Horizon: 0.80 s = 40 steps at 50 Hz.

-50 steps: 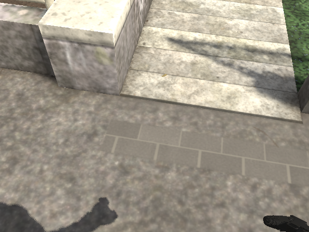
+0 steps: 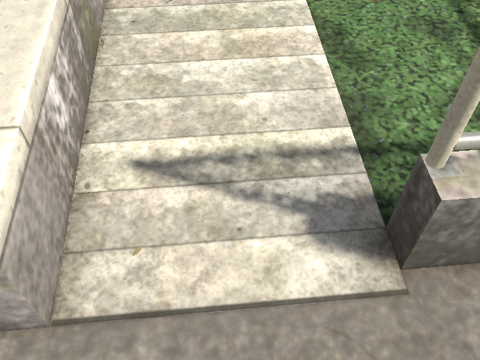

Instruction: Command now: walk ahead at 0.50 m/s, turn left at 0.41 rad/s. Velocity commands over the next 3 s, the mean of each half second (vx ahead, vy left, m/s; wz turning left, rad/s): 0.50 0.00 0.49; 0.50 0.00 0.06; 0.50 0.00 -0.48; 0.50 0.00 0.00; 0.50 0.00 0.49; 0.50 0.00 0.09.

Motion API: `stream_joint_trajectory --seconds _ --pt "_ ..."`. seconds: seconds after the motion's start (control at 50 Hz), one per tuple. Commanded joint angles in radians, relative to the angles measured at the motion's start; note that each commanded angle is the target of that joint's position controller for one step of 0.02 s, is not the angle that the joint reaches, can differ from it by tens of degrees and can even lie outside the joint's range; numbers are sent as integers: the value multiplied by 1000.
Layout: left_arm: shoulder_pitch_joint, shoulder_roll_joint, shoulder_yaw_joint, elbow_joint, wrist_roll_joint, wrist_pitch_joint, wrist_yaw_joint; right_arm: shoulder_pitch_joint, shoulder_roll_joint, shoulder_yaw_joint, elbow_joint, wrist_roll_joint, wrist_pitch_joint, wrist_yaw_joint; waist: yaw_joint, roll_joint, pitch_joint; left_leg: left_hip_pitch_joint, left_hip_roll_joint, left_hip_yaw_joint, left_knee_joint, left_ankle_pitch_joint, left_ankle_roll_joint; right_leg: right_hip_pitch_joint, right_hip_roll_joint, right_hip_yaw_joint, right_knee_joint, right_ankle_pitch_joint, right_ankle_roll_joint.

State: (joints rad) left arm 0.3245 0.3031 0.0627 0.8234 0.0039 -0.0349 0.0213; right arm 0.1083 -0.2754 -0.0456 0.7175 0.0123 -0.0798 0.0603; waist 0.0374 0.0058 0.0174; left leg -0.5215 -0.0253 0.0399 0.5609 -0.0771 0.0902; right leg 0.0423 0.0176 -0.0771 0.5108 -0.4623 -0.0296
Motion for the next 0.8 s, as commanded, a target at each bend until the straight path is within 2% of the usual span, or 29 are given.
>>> stream_joint_trajectory --seconds 0.02,0.04,0.06,0.08,0.1,0.12,0.18,0.24,0.28,0.34,0.38,0.42,0.44,0.46,0.48,0.5,0.52,0.54,0.56,0.58,0.6,0.64,0.7,0.76,0.8 --pt "64 36 -15 -110 21 -50 -4 323 -259 -84 -14 14 -3 -20 -111 255 -401 919 359 -834 -189 -95 337 -685 92 107 860 -73 48" --pt "-9 118 1 -127 -14 -84 -27 316 -198 -66 -15 14 1 -24 -153 160 -344 901 334 -777 -235 -226 283 -799 17 223 909 -52 24" --pt "-95 127 0 -157 -39 -102 -35 270 -175 -60 -29 7 4 -30 -149 88 -222 772 301 -644 -250 -220 243 -825 -30 205 861 23 9" --pt "-136 127 0 -167 -23 -111 -32 208 -169 -57 -41 1 6 -32 -111 -3 -113 604 264 -550 -273 -101 218 -805 -66 184 760 77 10" --pt "-139 138 10 -165 2 -107 -25 165 -143 -47 -55 -6 5 -37 -76 -15 -78 495 233 -482 -291 13 204 -742 -98 180 673 113 19" --pt "-120 132 12 -166 10 -97 -24 143 -139 -42 -69 -13 7 -40 -47 12 -61 420 212 -458 -312 79 207 -687 -105 177 639 127 31" --pt "-97 88 2 -172 16 -65 -20 134 -158 -50 -73 -4 6 -49 -20 35 -44 297 174 -373 -345 164 221 -646 -106 144 498 174 81" --pt "-206 56 -12 -202 18 -63 -15 172 -187 -60 -57 7 13 -66 -58 51 -19 230 114 -301 -347 100 172 -607 -76 131 265 387 111" --pt "-280 47 -16 -217 9 -70 -20 204 -187 -60 -45 10 21 -74 -92 64 -16 220 94 -298 -332 25 141 -555 -41 128 125 513 116" --pt "-346 67 -9 -237 -5 -83 -32 254 -186 -62 -24 15 33 -78 -115 76 -20 279 117 -364 -277 -30 121 -523 -15 151 26 538 108" --pt "-341 92 3 -238 -8 -92 -39 262 -177 -61 -21 15 40 -81 -102 93 -28 347 141 -429 -214 -47 105 -505 -11 173 -19 477 86" --pt "-271 111 16 -220 -10 -102 -40 240 -169 -61 -24 9 45 -81 -57 121 -40 378 152 -459 -142 -7 82 -427 -13 158 -52 416 46" --pt "-188 129 28 -197 -2 -107 -37 239 -140 -51 -26 4 44 -78 -18 116 -83 366 117 -433 -60 57 58 -300 -23 146 -82 421 11" --pt "-57 170 42 -183 17 -112 -30 238 -85 -29 -37 -8 39 -73 42 54 -199 285 68 -365 163 17 24 -78 -149 254 -57 394 -55" --pt "70 263 69 -149 28 -99 -28 377 -23 -7 -48 12 26 -71 20 -212 -343 -42 -75 -218 511 -264 -53 287 -357 664 -92 230 -226" --pt "106 212 63 -123 -6 -90 -39 405 -77 -9 -32 25 18 -72 29 -305 -330 -217 -45 -214 689 -498 -70 306 -434 919 -194 8 -272" --pt "49 141 43 -135 -15 -85 -37 310 -154 -29 -33 28 18 -70 48 -172 -178 -275 1 -234 758 -421 -71 188 -389 800 -215 -52 -230" --pt "0 115 32 -144 -5 -77 -35 217 -162 -31 -51 17 19 -71 46 -92 -95 -263 36 -197 751 -348 -72 68 -342 649 -219 36 -196" --pt "-38 96 23 -139 2 -73 -35 161 -152 -31 -69 4 15 -69 28 -65 -27 -248 58 -183 692 -302 -72 -39 -299 553 -242 157 -188" --pt "-60 75 13 -135 9 -74 -35 149 -139 -34 -71 -2 15 -66 2 -79 -6 -205 87 -176 633 -269 -70 -105 -263 478 -264 246 -175" --pt "-69 69 10 -130 10 -75 -35 160 -118 -30 -69 3 16 -61 -16 -107 -1 -162 98 -160 588 -256 -72 -149 -241 433 -285 299 -172" --pt "-62 82 14 -114 -4 -78 -38 162 -81 -19 -67 1 20 -55 -28 -120 -5 -131 108 -121 487 -244 -83 -180 -227 363 -317 389 -190" --pt "-59 132 26 -98 -11 -74 -35 72 -50 2 -94 -13 12 -49 -8 -95 4 -92 121 -85 270 -126 -97 -204 -217 277 -347 469 -199" --pt "-18 164 30 -75 -19 -64 -36 -21 -53 8 -112 -3 2 -39 32 -84 5 -18 94 -55 96 31 -102 -200 -201 218 -347 481 -181" --pt "29 170 30 -51 -28 -56 -39 -78 -64 7 -132 2 -2 -34 51 -80 21 5 79 -53 31 54 -100 -174 -217 231 -333 474 -174"
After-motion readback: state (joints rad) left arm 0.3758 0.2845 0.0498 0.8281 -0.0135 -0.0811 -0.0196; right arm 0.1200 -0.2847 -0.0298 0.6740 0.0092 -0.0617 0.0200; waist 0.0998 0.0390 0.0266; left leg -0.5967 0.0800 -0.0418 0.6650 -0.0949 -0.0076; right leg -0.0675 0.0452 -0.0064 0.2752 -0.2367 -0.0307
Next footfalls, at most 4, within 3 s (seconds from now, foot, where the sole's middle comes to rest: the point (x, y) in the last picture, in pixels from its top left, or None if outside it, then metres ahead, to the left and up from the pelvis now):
0.46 right None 0.46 -0.08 -0.75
0.92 left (175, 303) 0.61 0.24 -0.75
1.42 right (253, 211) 0.94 0.02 -0.75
1.98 left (203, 137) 1.27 0.22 -0.75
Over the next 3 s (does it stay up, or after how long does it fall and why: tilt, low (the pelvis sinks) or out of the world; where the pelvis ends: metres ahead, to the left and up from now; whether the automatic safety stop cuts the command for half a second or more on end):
stays up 1.63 0.24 0.01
